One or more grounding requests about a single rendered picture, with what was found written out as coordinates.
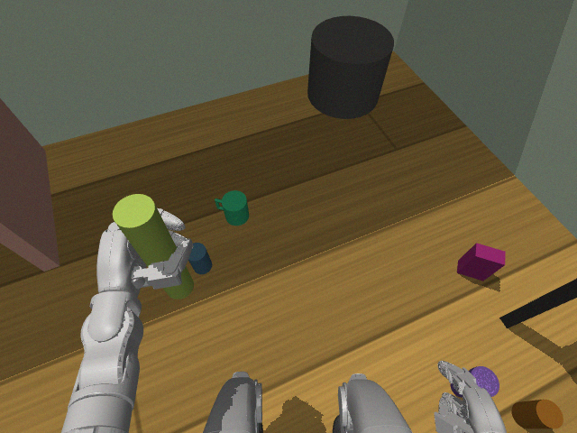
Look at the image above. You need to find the left robot arm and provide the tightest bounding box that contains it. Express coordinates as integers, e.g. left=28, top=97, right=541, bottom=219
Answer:
left=61, top=290, right=143, bottom=433

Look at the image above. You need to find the right robot hand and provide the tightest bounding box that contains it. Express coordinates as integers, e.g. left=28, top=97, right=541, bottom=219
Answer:
left=434, top=361, right=507, bottom=433

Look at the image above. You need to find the left robot hand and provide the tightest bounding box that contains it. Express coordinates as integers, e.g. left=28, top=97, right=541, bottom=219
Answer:
left=96, top=208, right=194, bottom=298

